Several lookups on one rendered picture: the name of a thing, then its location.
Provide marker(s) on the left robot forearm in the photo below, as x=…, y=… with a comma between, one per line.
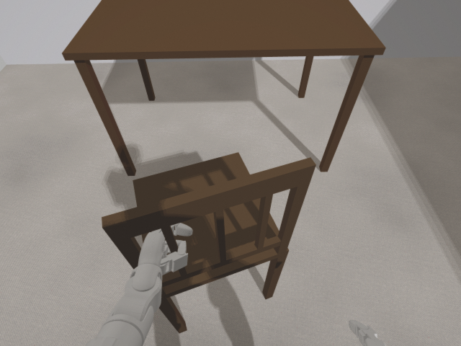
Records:
x=130, y=320

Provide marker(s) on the table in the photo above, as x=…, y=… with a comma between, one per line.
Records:
x=161, y=29

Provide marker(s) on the robot left hand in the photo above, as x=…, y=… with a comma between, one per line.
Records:
x=155, y=249

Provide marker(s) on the robot right hand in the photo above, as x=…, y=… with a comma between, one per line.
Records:
x=367, y=336

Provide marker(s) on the chair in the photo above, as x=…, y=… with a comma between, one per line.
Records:
x=228, y=210

